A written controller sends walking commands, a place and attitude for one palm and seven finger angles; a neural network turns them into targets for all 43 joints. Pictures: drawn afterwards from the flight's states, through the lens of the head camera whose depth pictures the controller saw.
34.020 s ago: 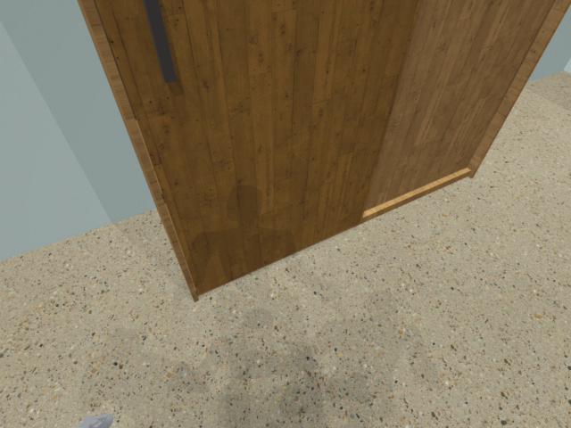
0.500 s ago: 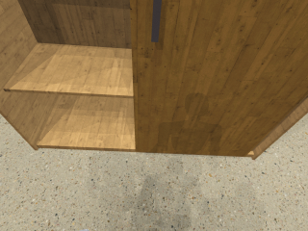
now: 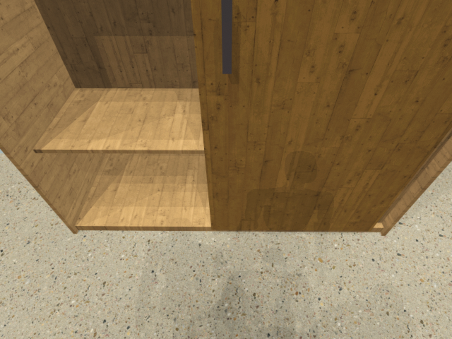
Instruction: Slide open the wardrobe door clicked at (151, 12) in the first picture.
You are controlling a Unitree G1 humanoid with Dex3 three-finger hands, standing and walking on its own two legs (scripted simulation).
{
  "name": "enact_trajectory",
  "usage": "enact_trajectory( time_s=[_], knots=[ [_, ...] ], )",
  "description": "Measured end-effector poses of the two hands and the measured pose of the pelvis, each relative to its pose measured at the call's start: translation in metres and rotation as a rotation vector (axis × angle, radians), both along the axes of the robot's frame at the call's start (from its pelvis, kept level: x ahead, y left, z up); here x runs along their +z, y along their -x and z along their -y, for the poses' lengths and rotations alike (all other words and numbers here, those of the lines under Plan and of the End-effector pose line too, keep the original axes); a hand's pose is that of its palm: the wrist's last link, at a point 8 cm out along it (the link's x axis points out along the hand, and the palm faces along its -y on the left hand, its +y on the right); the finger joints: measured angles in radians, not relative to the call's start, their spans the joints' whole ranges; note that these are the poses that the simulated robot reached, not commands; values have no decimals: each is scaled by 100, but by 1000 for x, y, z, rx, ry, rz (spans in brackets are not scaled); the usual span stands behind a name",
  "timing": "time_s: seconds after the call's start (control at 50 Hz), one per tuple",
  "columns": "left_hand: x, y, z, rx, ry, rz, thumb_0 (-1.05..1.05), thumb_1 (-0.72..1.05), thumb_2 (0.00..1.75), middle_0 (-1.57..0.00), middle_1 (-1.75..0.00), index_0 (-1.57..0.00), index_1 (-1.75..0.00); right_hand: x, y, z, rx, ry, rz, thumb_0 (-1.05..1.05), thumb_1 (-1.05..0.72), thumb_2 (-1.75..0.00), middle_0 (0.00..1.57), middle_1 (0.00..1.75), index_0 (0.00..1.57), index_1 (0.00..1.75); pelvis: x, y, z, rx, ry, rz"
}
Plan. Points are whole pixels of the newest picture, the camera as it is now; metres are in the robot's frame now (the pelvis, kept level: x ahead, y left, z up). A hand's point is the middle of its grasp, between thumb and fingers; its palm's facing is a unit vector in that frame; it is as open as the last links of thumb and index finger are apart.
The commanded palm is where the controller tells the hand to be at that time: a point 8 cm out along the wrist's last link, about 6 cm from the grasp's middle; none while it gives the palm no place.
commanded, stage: let the arm hang, fingers relaxed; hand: left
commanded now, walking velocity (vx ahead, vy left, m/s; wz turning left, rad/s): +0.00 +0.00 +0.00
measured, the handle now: (227, 31) +0.70 +0.03 +0.22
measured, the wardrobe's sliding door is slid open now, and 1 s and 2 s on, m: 0.68 0.68 0.68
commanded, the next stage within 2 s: look to check the result in 0.28 s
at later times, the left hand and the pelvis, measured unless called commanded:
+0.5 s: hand out of the picture -0.02 +0.17 -0.18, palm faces +0.02 -0.98 -0.18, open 7.3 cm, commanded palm none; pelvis -0.01 +0.00 +0.00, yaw +0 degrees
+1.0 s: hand out of the picture +0.01 +0.17 -0.18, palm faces +0.01 -0.98 -0.19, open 7.4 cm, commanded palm none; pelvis +0.01 +0.00 +0.00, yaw +0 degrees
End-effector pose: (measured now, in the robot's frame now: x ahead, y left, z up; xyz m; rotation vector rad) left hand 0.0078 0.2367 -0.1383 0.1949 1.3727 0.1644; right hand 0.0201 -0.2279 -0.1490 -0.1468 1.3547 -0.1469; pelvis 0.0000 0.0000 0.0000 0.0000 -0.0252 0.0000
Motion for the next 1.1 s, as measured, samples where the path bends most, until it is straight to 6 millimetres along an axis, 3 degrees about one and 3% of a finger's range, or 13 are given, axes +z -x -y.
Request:
enact_trajectory(
  time_s=[0.14,0.36,0.6,1.1],
  knots=[
    [-7,7,17,-4,48,-12,0,91,90,-20,-30,-20,-30,2,24,-4,-21,1,-47,0,-92,-90,20,30,20,30,0,7,0,-2,1,-3],
    [-10,28,18,21,58,-69,0,91,90,-20,-30,-20,-30,2,46,-15,-42,-11,-106,0,-91,-90,20,30,20,30,0,8,-1,1,5,-10],
    [-9,30,14,32,49,-81,0,90,90,-20,-30,-20,-30,1,33,-16,-35,-5,-87,1,-92,-90,20,30,20,30,0,5,-5,2,4,-13],
    [-8,-1,16,18,46,-41,0,90,90,-20,-30,-20,-30,4,3,-4,-18,14,-52,1,-93,-90,20,30,20,30,2,-10,-1,2,-1,-19]
  ],
)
